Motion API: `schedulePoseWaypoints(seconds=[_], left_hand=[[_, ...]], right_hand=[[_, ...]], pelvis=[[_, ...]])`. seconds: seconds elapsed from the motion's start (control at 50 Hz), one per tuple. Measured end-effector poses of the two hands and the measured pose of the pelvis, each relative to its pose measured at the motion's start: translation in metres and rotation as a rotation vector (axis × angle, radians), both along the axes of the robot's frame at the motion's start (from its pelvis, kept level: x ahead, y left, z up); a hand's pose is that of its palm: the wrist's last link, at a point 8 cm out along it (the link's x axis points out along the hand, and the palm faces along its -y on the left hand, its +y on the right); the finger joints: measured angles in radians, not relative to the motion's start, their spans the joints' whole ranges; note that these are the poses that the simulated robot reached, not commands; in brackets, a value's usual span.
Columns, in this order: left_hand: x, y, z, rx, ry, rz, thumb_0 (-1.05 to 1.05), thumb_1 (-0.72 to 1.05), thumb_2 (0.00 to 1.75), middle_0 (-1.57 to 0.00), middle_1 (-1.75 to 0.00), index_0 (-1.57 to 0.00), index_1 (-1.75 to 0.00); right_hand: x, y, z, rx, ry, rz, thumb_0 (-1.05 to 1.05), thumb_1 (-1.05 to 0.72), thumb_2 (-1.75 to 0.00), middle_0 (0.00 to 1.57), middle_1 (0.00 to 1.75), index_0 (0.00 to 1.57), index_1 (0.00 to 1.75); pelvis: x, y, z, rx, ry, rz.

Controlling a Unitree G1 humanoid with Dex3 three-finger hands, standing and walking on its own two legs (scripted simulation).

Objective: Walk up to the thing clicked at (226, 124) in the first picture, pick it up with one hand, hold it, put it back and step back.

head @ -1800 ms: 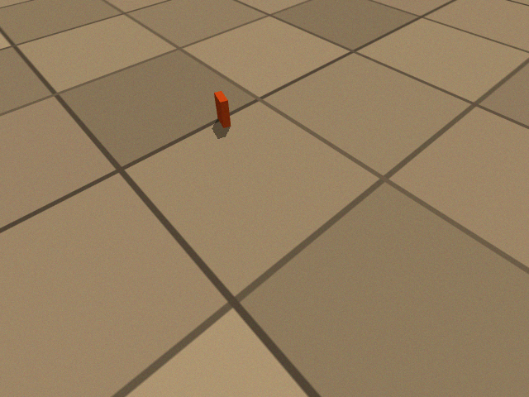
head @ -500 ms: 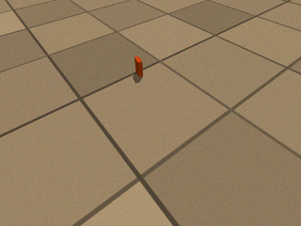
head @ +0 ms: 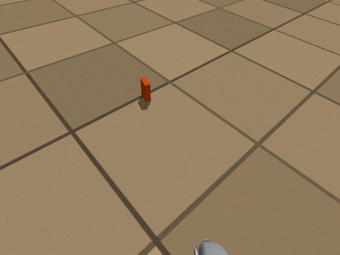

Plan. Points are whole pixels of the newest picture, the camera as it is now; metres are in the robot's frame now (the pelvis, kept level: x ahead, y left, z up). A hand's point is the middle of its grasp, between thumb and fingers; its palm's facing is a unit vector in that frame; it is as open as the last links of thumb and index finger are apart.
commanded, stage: walk up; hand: left
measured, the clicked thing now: (145, 90) +1.52 +0.15 -0.68
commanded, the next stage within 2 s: none
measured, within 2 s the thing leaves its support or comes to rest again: neither
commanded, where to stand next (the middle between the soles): +1.22 -0.05 m, yaw +2 degrees
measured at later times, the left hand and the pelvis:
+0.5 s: hand (97, 180) +0.37 +0.22 -0.13, palm faces -0.02 -0.94 -0.35, open 7.4 cm; pelvis +0.29 -0.04 +0.00, yaw +0 degrees
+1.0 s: hand (100, 124) +0.62 +0.26 -0.15, palm faces -0.07 -0.94 -0.32, open 7.4 cm; pelvis +0.54 -0.01 +0.00, yaw -1 degrees
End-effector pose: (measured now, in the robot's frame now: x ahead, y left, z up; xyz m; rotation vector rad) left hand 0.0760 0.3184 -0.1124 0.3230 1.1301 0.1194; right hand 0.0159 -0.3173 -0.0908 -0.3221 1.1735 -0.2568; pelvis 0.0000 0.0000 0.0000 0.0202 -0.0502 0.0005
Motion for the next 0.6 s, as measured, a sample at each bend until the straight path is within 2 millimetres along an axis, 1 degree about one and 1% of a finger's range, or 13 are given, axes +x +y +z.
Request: schedulePoseWaypoints(seconds=[0.08,0.16,0.22,0.26,0.28,0.34,0.42,0.46,0.5,0.54,0.6], left_hand=[[0.068,-0.005,0.005,0.020,-0.010,-0.034,0.01,0.91,0.90,-0.20,-0.30,-0.20,-0.30],[0.150,-0.021,0.005,0.039,-0.049,-0.064,0.01,0.91,0.90,-0.20,-0.30,-0.20,-0.30],[0.211,-0.041,0.004,0.046,-0.109,-0.067,0.01,0.91,0.90,-0.20,-0.30,-0.20,-0.30],[0.241,-0.053,0.008,0.040,-0.164,-0.070,0.01,0.91,0.90,-0.20,-0.30,-0.20,-0.30],[0.252,-0.058,0.011,0.034,-0.185,-0.059,0.01,0.91,0.90,-0.20,-0.30,-0.20,-0.30],[0.268,-0.067,0.021,0.021,-0.200,-0.016,0.00,0.91,0.90,-0.20,-0.30,-0.20,-0.30],[0.276,-0.065,0.025,0.030,-0.143,0.008,0.00,0.90,0.90,-0.20,-0.30,-0.20,-0.30],[0.278,-0.059,0.023,0.035,-0.104,0.016,0.00,0.90,0.90,-0.20,-0.30,-0.20,-0.30],[0.283,-0.052,0.020,0.039,-0.070,0.027,0.00,0.90,0.90,-0.20,-0.30,-0.20,-0.30],[0.290,-0.042,0.016,0.041,-0.045,0.043,0.01,0.90,0.90,-0.20,-0.30,-0.20,-0.30],[0.306,-0.025,0.005,0.042,-0.018,0.070,0.01,0.90,0.90,-0.20,-0.30,-0.20,-0.30]], right_hand=[[0.024,-0.002,-0.014,0.024,0.054,-0.028,0.00,-0.90,-0.89,0.20,0.30,0.20,0.30],[0.059,-0.014,-0.035,0.039,0.107,-0.049,0.01,-0.90,-0.89,0.20,0.30,0.20,0.30],[0.097,-0.027,-0.053,0.039,0.146,-0.051,0.01,-0.90,-0.89,0.20,0.30,0.20,0.30],[0.130,-0.030,-0.055,0.048,0.146,-0.040,0.01,-0.90,-0.89,0.20,0.30,0.20,0.30],[0.148,-0.031,-0.053,0.053,0.135,-0.025,0.01,-0.90,-0.89,0.20,0.30,0.20,0.30],[0.208,-0.035,-0.039,0.057,0.070,0.020,0.01,-0.90,-0.89,0.20,0.30,0.20,0.30],[0.288,-0.042,-0.020,0.042,-0.050,0.065,0.01,-0.90,-0.89,0.20,0.30,0.20,0.30],[0.322,-0.044,-0.014,0.031,-0.090,0.078,0.00,-0.90,-0.89,0.20,0.30,0.20,0.30],[0.352,-0.044,-0.009,0.022,-0.106,0.090,0.00,-0.91,-0.89,0.20,0.30,0.20,0.30],[0.379,-0.041,-0.006,0.013,-0.101,0.111,0.00,-0.91,-0.89,0.20,0.30,0.20,0.30],[0.422,-0.032,-0.005,-0.001,-0.083,0.144,0.00,-0.91,-0.89,0.20,0.30,0.20,0.30]], pelvis=[[0.048,-0.004,-0.005,0.008,0.007,-0.005],[0.103,-0.016,-0.018,0.014,0.024,0.000],[0.144,-0.027,-0.028,-0.029,0.026,0.003],[0.166,-0.035,-0.028,-0.028,0.020,0.005],[0.176,-0.039,-0.025,-0.015,0.015,0.004],[0.208,-0.043,-0.012,0.002,0.001,0.007],[0.249,-0.043,-0.002,-0.007,-0.006,-0.012],[0.269,-0.041,-0.001,-0.022,-0.007,-0.015],[0.289,-0.039,-0.001,-0.037,-0.003,-0.008],[0.311,-0.035,-0.003,-0.048,0.003,0.001],[0.345,-0.028,-0.009,-0.066,0.013,0.010]])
